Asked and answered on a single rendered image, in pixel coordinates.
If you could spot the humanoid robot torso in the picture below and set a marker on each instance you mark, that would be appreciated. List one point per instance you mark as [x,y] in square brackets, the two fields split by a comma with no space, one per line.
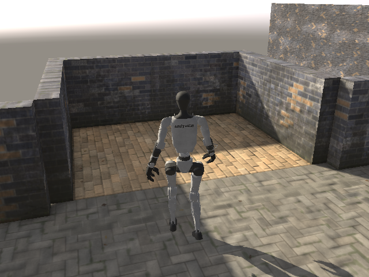
[184,139]

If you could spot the robot right foot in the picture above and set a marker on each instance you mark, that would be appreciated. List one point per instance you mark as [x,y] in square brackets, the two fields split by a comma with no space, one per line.
[197,235]

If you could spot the robot left hand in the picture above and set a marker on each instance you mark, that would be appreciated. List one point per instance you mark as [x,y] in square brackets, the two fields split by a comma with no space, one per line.
[149,173]

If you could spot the right robot upper arm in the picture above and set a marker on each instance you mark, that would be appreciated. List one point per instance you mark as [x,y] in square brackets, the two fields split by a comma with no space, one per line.
[204,130]

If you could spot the robot right hand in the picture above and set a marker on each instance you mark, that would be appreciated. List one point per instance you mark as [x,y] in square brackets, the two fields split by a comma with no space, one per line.
[210,160]

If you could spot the left robot upper arm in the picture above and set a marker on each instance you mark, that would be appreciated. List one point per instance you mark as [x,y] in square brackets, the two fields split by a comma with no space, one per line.
[163,132]

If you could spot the robot right forearm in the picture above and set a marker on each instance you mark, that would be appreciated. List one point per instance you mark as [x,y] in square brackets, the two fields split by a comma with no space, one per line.
[210,149]

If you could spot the robot left forearm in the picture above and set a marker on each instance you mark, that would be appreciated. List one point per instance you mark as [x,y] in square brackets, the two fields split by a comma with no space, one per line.
[154,157]

